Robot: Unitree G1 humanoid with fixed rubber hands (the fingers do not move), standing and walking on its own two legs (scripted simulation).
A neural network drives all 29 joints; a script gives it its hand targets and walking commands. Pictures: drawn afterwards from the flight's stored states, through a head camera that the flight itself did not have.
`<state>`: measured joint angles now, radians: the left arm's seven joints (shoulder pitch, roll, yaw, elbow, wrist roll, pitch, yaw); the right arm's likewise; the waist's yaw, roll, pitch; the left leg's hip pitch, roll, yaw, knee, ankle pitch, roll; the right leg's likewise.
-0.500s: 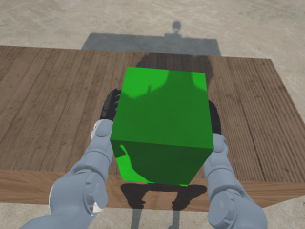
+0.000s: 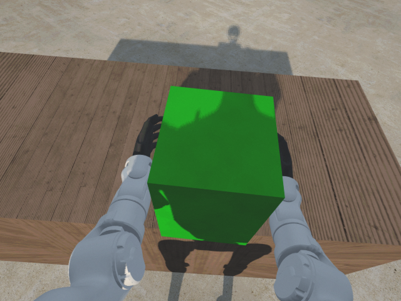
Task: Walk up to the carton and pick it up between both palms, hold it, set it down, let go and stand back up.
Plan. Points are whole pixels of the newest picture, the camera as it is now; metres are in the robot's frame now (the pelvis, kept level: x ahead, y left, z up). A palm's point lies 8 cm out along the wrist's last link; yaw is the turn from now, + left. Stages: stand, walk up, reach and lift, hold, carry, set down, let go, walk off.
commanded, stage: reach and lift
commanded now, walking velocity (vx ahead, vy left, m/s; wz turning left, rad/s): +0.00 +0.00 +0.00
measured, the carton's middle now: (211, 173) +0.37 -0.03 +0.01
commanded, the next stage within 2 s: none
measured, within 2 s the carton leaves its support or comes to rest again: leaves its support in 0.78 s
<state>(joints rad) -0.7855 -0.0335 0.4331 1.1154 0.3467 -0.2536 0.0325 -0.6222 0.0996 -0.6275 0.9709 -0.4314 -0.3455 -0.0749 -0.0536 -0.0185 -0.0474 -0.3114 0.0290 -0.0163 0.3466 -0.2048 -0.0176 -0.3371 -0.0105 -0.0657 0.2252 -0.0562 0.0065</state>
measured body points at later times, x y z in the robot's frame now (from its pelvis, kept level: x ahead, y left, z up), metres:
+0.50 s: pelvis +0.01 +0.00 +0.00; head +0.07 +0.01 +0.44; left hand +0.44 +0.12 +0.04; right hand +0.39 -0.18 +0.02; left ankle -0.03 +0.12 -0.75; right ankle +0.02 -0.13 -0.75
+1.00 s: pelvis -0.01 +0.00 +0.00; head +0.04 +0.02 +0.44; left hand +0.42 +0.11 +0.06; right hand +0.38 -0.18 +0.05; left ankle -0.03 +0.12 -0.75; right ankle +0.02 -0.13 -0.75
